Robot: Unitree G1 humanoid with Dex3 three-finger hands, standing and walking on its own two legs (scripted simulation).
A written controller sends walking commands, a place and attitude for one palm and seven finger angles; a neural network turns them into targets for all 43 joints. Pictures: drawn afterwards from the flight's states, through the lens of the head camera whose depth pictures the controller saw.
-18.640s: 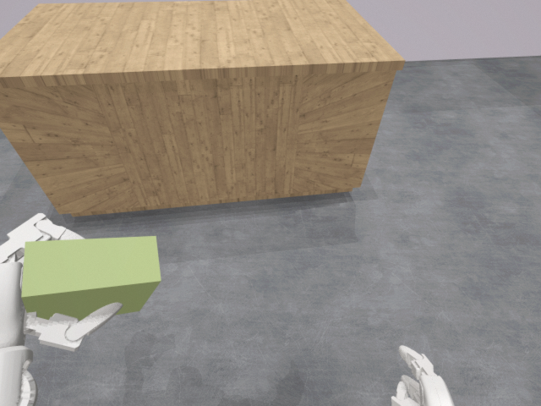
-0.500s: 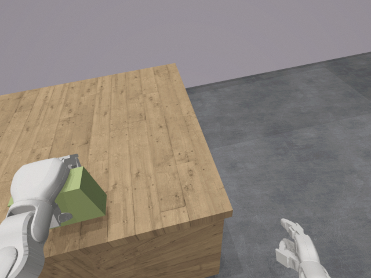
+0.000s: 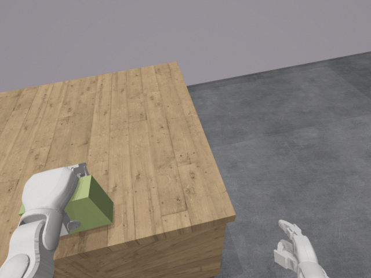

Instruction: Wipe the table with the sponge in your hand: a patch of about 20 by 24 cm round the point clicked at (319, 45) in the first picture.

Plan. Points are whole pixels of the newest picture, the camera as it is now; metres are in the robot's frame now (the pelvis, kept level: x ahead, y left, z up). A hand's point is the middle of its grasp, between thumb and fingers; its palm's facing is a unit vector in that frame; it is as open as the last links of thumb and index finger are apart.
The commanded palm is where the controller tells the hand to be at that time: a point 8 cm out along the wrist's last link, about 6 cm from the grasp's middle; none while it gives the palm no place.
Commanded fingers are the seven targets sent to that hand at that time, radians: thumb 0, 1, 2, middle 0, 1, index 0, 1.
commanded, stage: lower the sponge onto the table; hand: left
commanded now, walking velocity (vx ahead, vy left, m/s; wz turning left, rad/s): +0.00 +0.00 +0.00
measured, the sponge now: (76, 211) +0.21 +0.29 +0.03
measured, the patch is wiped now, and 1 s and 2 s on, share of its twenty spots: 0.00 0.10 0.20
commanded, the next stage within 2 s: wipe forward along the first lane in 0.54 s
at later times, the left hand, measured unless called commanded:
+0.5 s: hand (65, 208) +0.20 +0.29 +0.06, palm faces -0.04 -0.08 -1.00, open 9.6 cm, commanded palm +0.19 +0.29 +0.12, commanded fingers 0.00 0.10 1.30 -1.20 -1.60 -1.20 -1.60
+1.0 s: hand (68, 196) +0.23 +0.31 +0.06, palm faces -0.05 -0.04 -1.00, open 9.6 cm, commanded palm +0.22 +0.31 +0.10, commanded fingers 0.00 0.10 1.30 -1.20 -1.60 -1.20 -1.60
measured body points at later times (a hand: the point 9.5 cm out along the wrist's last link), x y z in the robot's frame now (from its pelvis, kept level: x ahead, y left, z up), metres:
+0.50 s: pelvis +0.00 +0.00 +0.00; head +0.01 -0.03 +0.45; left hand +0.20 +0.29 +0.11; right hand +0.23 -0.22 -0.10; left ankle -0.03 +0.14 -0.74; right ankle +0.00 -0.13 -0.74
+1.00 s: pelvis -0.01 -0.01 +0.00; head +0.00 -0.04 +0.44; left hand +0.23 +0.30 +0.11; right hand +0.21 -0.22 -0.11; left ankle -0.03 +0.14 -0.74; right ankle +0.00 -0.14 -0.74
